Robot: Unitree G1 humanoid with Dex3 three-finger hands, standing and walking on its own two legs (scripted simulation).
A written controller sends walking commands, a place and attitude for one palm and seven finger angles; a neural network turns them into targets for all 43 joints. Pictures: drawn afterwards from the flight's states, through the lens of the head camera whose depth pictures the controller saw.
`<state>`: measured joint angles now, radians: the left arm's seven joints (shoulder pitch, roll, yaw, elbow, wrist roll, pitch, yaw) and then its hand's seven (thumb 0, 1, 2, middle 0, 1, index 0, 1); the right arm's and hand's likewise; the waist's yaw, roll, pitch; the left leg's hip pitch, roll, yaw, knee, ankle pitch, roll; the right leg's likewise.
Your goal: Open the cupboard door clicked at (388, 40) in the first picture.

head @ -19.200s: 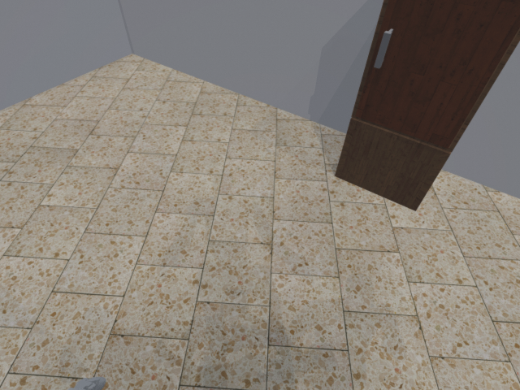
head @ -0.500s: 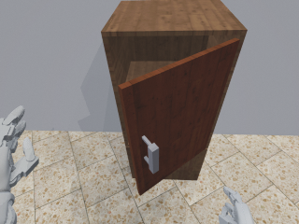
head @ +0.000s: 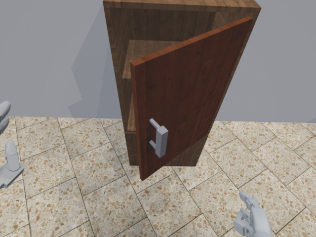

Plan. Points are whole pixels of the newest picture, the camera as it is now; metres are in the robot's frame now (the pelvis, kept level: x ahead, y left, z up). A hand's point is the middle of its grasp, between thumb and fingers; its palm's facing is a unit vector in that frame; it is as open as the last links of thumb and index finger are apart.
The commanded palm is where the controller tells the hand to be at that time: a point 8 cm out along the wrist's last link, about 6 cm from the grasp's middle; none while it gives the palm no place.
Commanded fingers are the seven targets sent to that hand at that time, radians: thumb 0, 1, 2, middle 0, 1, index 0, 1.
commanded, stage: step back with the hand held close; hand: left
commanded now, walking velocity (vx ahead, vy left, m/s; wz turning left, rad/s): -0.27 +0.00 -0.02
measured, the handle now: (156, 138) +0.40 +0.03 -0.01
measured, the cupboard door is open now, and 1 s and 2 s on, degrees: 38 38 38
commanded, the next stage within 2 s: stop stepping back and stand still in 0.60 s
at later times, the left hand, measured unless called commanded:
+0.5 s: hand out of the picture +0.10 +0.30 +0.18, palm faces +0.52 -0.72 -0.45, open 7.4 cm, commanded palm +0.02 +0.32 +0.18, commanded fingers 0.00 0.90 0.90 -0.20 -0.30 -0.20 -0.30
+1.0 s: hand out of the picture +0.05 +0.24 +0.15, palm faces +0.36 -0.79 -0.49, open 7.4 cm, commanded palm -0.02 +0.28 +0.18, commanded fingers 0.00 0.90 0.90 -0.20 -0.30 -0.20 -0.30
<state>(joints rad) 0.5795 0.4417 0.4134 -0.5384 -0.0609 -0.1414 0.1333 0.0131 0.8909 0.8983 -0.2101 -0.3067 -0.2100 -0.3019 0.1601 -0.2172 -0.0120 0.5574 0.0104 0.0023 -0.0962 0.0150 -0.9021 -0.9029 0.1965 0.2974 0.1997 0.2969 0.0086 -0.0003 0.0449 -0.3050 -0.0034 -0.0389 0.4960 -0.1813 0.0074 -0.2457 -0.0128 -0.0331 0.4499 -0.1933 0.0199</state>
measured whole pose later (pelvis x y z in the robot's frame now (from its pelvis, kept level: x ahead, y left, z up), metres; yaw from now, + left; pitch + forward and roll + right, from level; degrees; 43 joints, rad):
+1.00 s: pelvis -0.16 -0.02 +0.00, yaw +1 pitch +0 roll +1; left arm 0.59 0.46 0.43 -0.51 -0.05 -0.14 0.14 0.01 0.89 0.90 -0.21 -0.31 -0.21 -0.30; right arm 0.20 -0.19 0.02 0.58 0.00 -0.14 -0.06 0.01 -0.90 -0.90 0.20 0.30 0.20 0.30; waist -0.05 -0.06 0.01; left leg -0.26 -0.03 0.06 0.42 -0.16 0.05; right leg -0.33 0.01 0.00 0.68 -0.40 0.03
